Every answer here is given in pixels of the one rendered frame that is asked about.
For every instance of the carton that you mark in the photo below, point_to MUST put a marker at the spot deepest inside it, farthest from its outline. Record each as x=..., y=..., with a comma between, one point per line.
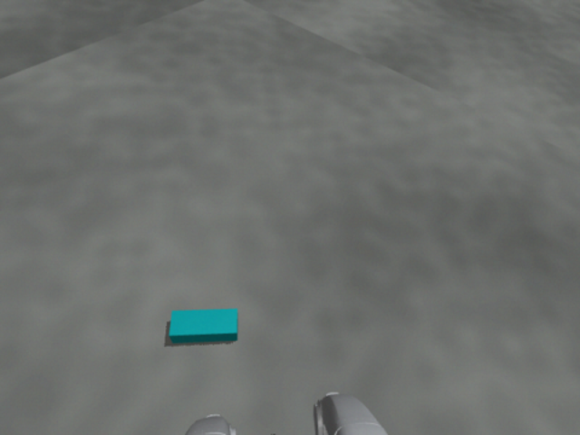
x=196, y=326

